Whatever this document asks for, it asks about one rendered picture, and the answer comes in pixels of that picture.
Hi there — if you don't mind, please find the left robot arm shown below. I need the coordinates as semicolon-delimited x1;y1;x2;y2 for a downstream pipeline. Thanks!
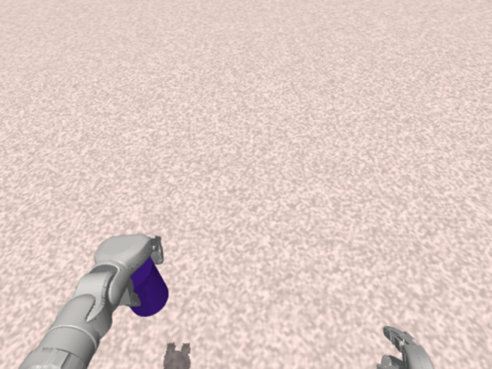
18;260;130;369

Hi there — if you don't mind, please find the right robot hand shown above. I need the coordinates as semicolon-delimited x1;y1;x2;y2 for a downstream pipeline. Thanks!
377;326;434;369

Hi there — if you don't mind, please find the left robot hand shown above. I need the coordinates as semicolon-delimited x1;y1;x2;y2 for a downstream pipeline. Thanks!
95;234;164;307

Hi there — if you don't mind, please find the can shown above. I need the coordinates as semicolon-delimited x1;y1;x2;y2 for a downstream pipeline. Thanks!
130;257;168;317

